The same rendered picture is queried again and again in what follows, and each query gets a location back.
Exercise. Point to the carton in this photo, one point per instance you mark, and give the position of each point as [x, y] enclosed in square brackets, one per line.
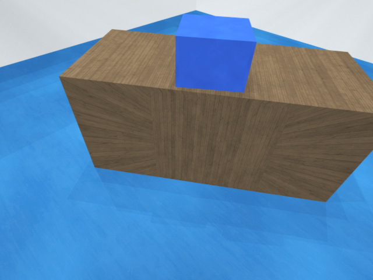
[213, 52]

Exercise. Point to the pedestal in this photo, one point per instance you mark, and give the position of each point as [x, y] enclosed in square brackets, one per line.
[302, 126]

